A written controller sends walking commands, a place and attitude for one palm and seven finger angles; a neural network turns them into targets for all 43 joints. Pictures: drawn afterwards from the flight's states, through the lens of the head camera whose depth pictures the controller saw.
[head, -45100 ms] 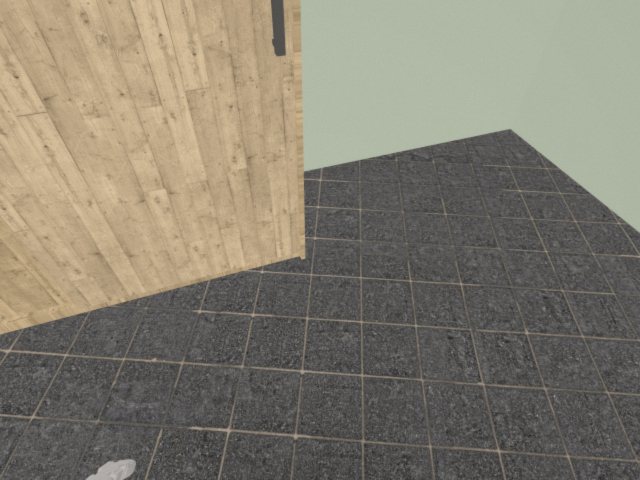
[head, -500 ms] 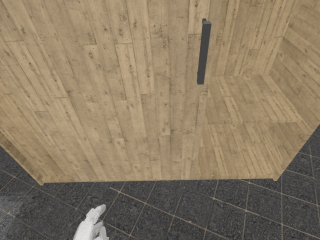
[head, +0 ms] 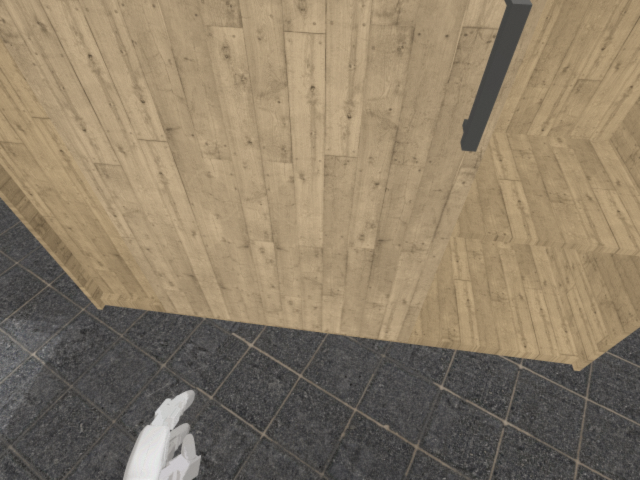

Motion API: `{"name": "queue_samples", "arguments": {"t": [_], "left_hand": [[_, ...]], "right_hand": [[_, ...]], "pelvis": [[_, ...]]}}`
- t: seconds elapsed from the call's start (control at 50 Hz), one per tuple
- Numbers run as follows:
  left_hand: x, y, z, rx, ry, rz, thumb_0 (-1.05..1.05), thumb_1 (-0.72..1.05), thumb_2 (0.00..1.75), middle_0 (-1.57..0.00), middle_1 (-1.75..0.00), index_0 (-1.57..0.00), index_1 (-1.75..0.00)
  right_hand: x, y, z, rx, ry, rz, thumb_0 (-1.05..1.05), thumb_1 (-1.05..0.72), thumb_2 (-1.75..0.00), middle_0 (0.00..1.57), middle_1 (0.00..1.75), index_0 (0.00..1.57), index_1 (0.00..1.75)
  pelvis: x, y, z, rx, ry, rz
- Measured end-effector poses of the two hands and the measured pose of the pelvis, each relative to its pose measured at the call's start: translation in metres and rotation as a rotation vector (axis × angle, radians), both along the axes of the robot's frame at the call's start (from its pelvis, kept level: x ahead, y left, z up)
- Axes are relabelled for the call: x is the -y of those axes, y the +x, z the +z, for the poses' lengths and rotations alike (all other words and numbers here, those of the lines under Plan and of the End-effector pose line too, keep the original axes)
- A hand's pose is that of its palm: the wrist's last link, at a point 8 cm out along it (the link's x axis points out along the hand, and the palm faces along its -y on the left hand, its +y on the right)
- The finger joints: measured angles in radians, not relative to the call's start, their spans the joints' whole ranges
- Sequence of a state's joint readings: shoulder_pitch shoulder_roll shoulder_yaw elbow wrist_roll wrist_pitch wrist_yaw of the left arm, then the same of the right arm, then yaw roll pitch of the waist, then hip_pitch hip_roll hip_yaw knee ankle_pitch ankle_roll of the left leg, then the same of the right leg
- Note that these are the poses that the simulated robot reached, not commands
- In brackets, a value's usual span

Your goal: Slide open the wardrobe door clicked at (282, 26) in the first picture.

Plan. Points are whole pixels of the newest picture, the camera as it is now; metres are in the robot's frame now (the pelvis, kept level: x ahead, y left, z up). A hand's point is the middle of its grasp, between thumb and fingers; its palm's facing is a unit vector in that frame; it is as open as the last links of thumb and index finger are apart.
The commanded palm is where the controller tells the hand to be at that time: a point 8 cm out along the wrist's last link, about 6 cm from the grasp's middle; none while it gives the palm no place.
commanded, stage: let the arm hang, fingers relaxed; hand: right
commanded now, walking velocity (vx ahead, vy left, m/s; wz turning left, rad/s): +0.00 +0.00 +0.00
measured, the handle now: (488, 77) +0.62 -0.17 +0.20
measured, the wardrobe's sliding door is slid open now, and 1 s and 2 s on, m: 0.54 0.54 0.54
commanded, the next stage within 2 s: look to check the result in 1.14 s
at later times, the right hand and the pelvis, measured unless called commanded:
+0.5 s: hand out of the picture +0.02 -0.21 -0.17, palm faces +0.07 +0.97 -0.22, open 7.0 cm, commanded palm none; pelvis +0.03 -0.02 +0.01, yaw -3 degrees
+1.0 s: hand out of the picture +0.03 -0.21 -0.16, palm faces +0.02 +0.98 -0.21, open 7.3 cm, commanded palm none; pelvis +0.02 -0.03 +0.02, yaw -1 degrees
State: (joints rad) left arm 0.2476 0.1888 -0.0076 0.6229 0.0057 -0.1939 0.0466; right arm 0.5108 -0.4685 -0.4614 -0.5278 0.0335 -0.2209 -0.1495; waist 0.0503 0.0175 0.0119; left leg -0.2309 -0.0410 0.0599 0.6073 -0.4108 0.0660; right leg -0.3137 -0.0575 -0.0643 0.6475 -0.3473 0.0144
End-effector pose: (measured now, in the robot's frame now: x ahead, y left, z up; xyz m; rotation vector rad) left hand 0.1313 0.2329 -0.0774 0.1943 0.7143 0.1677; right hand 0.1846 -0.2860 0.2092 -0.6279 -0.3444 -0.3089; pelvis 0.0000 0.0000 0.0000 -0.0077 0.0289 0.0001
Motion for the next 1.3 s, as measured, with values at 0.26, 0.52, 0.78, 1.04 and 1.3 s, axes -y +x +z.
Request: {"name": "queue_samples", "arguments": {"t": [0.26,0.52,0.78,1.04,1.3], "left_hand": [[0.016,0.021,-0.044,-0.289,-0.029,-0.083,0.01,0.91,0.90,-0.20,-0.30,-0.20,-0.30],[0.018,-0.038,-0.050,-0.580,0.007,0.004,0.01,0.91,0.90,-0.20,-0.30,-0.20,-0.30],[0.038,-0.069,-0.057,-0.601,-0.068,0.050,0.01,0.92,0.90,-0.20,-0.30,-0.20,-0.30],[0.044,-0.114,-0.053,-0.672,-0.077,0.086,0.01,0.91,0.90,-0.20,-0.30,-0.20,-0.30],[0.054,-0.134,-0.054,-0.716,-0.091,0.094,0.01,0.91,0.90,-0.20,-0.30,-0.20,-0.30]], "right_hand": [[0.008,-0.027,-0.276,-1.097,0.468,-0.254,0.01,-0.90,-0.90,0.19,0.30,0.20,0.30],[-0.023,-0.178,-0.342,-1.648,0.650,-0.446,-0.01,-0.97,-0.90,0.20,0.30,0.21,0.30],[-0.021,-0.167,-0.331,-1.621,0.614,-0.412,0.01,-0.91,-0.90,0.20,0.30,0.20,0.30],[-0.026,-0.160,-0.335,-1.593,0.621,-0.359,0.01,-0.92,-0.90,0.20,0.30,0.20,0.30],[-0.032,-0.200,-0.338,-1.682,0.652,-0.395,0.01,-0.91,-0.90,0.20,0.30,0.20,0.30]], "pelvis": [[0.024,0.027,-0.004,-0.005,-0.021,-0.061],[0.023,0.034,0.007,-0.002,0.005,-0.051],[0.032,0.026,0.015,0.029,0.001,-0.026],[0.034,0.014,0.018,0.044,0.003,-0.020],[0.037,0.007,0.018,0.042,0.006,-0.020]]}}
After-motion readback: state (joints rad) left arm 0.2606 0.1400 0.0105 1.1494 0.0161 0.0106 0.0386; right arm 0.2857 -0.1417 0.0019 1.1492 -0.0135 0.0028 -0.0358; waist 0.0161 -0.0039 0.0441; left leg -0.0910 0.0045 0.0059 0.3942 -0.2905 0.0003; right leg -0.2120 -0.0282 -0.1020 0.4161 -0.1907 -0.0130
